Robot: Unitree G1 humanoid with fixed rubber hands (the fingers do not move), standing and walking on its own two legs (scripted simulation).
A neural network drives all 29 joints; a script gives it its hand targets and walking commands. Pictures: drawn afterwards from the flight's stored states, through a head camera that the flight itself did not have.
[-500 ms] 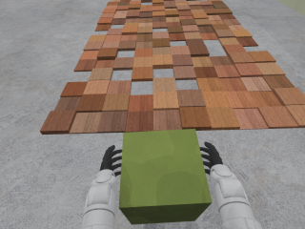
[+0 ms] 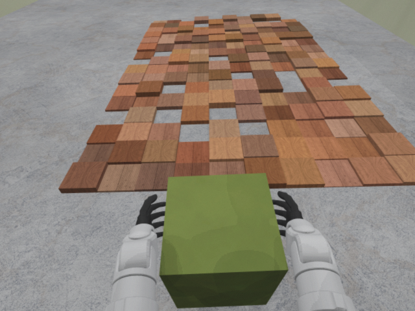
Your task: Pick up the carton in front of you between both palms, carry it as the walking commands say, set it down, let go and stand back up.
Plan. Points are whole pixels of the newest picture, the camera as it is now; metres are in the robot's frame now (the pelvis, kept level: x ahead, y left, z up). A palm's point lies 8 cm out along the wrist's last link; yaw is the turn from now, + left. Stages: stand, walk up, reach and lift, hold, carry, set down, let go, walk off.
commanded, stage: reach and lift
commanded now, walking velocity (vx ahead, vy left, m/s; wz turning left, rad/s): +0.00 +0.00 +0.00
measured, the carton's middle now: (219, 243) +0.31 +0.00 -0.05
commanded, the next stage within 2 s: hold in 0.64 s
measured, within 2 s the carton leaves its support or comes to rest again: neither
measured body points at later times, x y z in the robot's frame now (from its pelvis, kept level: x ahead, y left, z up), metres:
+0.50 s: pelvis +0.02 +0.00 +0.01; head -0.01 +0.00 +0.46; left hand +0.32 +0.15 +0.03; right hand +0.31 -0.15 +0.03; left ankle +0.02 +0.13 -0.74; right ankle +0.03 -0.13 -0.74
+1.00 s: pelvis +0.01 +0.00 +0.01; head -0.04 +0.00 +0.45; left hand +0.31 +0.15 +0.05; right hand +0.30 -0.15 +0.04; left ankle +0.02 +0.13 -0.74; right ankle +0.03 -0.13 -0.74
